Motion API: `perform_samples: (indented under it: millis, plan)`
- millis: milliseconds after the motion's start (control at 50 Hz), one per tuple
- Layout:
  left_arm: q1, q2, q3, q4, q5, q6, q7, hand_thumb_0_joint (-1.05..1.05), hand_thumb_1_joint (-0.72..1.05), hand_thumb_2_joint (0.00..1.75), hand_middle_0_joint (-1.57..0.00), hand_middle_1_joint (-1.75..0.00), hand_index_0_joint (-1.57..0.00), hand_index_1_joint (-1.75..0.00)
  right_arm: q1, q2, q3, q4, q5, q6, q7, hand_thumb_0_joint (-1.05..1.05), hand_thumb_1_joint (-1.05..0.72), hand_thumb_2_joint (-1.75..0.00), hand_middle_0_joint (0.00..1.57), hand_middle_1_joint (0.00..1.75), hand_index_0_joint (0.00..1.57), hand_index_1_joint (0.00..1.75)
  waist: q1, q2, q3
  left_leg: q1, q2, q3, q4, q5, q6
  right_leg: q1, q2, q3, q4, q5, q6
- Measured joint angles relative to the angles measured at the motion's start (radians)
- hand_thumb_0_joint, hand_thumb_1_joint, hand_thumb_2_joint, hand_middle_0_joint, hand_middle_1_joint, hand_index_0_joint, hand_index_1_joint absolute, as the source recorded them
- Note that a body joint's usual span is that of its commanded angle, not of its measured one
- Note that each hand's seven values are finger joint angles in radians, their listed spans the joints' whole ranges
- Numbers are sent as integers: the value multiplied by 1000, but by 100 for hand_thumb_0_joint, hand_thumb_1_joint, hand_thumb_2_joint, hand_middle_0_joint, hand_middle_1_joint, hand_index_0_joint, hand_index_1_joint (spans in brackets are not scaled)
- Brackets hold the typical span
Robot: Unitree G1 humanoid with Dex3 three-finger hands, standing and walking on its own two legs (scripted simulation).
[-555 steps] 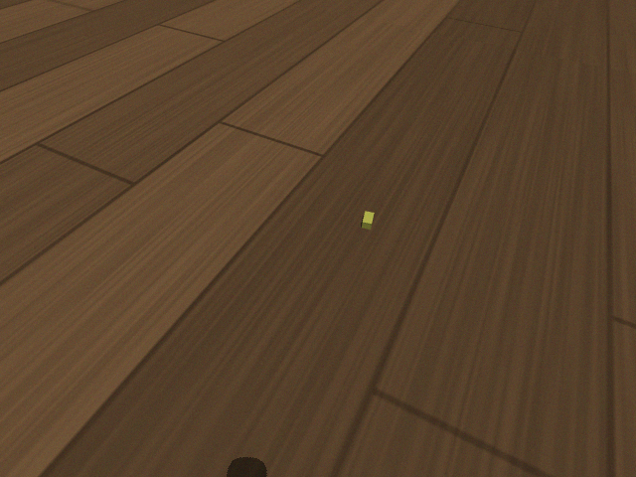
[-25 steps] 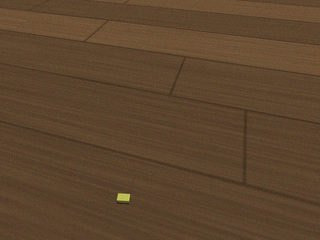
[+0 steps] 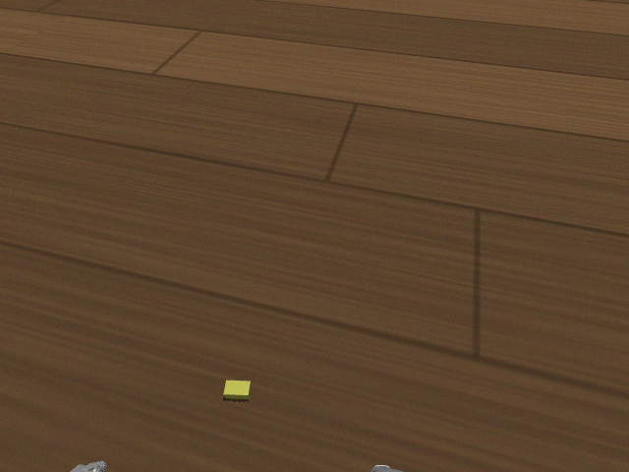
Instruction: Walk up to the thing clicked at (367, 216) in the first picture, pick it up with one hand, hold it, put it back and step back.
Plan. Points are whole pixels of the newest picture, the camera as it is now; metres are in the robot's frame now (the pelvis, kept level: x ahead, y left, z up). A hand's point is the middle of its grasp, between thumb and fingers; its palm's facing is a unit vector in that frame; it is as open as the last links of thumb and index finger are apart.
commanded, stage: walk up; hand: left
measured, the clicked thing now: (238, 389) +0.47 +0.25 -0.73
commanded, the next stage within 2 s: stand in 0.98 s
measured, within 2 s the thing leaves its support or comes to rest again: neither
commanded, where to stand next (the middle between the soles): +0.09 +0.02 m, yaw +0 degrees
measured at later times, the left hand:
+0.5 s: hand out of the picture +0.07 +0.27 -0.14, palm faces -0.01 -0.94 -0.34, open 7.4 cm
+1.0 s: hand out of the picture +0.14 +0.26 -0.12, palm faces -0.03 -0.94 -0.34, open 7.4 cm
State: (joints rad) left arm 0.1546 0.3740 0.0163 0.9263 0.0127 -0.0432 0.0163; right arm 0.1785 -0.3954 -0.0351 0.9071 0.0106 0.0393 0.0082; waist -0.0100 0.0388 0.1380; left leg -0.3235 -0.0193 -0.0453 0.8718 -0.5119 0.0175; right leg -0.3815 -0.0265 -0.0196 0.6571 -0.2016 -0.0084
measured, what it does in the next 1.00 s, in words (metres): stands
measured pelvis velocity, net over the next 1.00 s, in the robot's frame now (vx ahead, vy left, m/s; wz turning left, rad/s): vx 0.03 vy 0.01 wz -0.01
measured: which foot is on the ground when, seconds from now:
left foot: down 0.00-1.00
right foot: down 0.00-1.00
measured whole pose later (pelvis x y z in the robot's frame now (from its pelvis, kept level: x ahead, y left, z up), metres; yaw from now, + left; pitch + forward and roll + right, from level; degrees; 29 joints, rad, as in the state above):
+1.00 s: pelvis +0.03 +0.01 +0.03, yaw -1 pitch -2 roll +0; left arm 0.05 0.34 0.00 1.13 0.00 -0.02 -0.01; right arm 0.08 -0.36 -0.02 1.11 -0.01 -0.02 0.00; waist 0.00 0.01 0.06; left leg -0.05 0.03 0.03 0.37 -0.29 -0.02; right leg -0.22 0.00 0.04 0.42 -0.17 0.01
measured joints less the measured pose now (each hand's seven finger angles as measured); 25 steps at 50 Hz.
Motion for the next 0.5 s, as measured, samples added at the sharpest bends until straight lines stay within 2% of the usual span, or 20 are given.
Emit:
perform_samples:
  millis: [60, 120, 140, 160, 180, 220, 240, 300, 320, 340, 380, 500]
  plan:
    - [-34, -16, -8, -2, 11, 7, 0, 0, 90, 90, -21, -30, -20, -30, -18, -1, -4, 13, -1, 1, 6, 0, -91, -90, 20, 30, 20, 30, 6, 5, 1, -30, -4, -2, 62, 0, 1, -23, -15, 2, -4, 11, 1]
    - [-56, -15, -6, 0, 22, 20, -6, 0, 90, 90, -21, -30, -20, -30, -7, 0, -6, 40, -8, -11, 16, 0, -91, -90, 20, 30, 20, 30, 11, -5, -18, 12, 16, 32, -56, 7, -3, -50, -31, 1, 5, 12, 3]
    - [-58, -12, -4, 0, 23, 26, -9, 0, 90, 90, -21, -30, -20, -30, 3, 0, -7, 51, -12, -17, 17, 0, -91, -90, 20, 30, 20, 30, 11, -10, -28, 40, 17, 44, -131, 30, -3, -63, -37, 2, 16, 7, 5]
    - [-63, -7, -2, 4, 20, 32, -11, 0, 90, 90, -21, -30, -20, -30, 9, 4, -10, 66, -18, -23, 16, 0, -91, -90, 20, 30, 20, 30, 11, -25, -29, 53, 7, 53, -170, 97, -6, -73, -48, 11, 34, -8, 7]
    - [-62, -4, 1, 11, 15, 39, -12, 0, 90, 90, -21, -30, -20, -30, 16, 10, -11, 81, -27, -27, 14, 0, -91, -90, 20, 30, 20, 30, 15, -40, -30, 60, -1, 64, -180, 122, -9, -79, -50, 29, 54, -52, 8]
    - [-46, -5, 6, 37, 7, 48, -13, 0, 90, 90, -21, -30, -20, -30, 34, 14, -6, 104, -34, -29, 14, 0, -91, -90, 20, 30, 20, 30, 4, -35, -47, 62, 6, 61, -189, 128, -3, -83, -18, 55, 94, -167, 1]
    - [-39, 1, 8, 50, 3, 49, -15, 0, 90, 90, -21, -30, -20, -30, 40, 19, -2, 116, -35, -32, 11, 0, -91, -90, 20, 30, 20, 30, -2, -37, -49, 69, 10, 58, -200, 132, -3, -74, -5, 63, 105, -179, -4]
    - [-21, 19, 17, 89, -7, 40, -18, 0, 90, 90, -21, -30, -20, -30, 49, 33, 11, 142, -36, -45, 8, 0, -90, -90, 20, 30, 20, 30, 0, -56, -50, 85, 18, 60, -222, 139, -13, 2, 7, 55, 7, -112, -11]
    - [-19, 18, 20, 103, -7, 36, -17, 0, 90, 90, -21, -30, -20, -30, 44, 32, 13, 148, -34, -47, 8, 0, -90, -90, 20, 30, 20, 30, 3, -49, -42, 90, 28, 60, -217, 134, -17, 26, 15, 51, -38, -30, -2]
    - [-19, 14, 19, 116, -6, 33, -15, 0, 90, 90, -21, -30, -20, -30, 37, 30, 14, 152, -30, -47, 6, 1, -90, -90, 20, 30, 20, 30, 4, -40, -31, 99, 39, 57, -217, 132, -20, 43, 24, 46, -59, -1, 9]
    - [-14, 11, 11, 135, -6, 34, -18, 0, 90, 90, -21, -30, -20, -30, 28, 34, 15, 155, -25, -50, 2, 1, -90, -90, 20, 30, 20, 30, 3, -41, -30, 117, 41, 56, -242, 142, -23, 57, 25, 45, -75, 1, 19]
    - [-11, -11, -10, 173, -8, 37, -31, 0, 90, 90, -21, -30, -20, -30, -3, 32, 21, 174, -25, -55, 0, 1, -90, -90, 20, 30, 20, 30, 19, -40, -63, 165, 39, 61, -320, 166, -26, 89, 24, 49, -118, 2, 16]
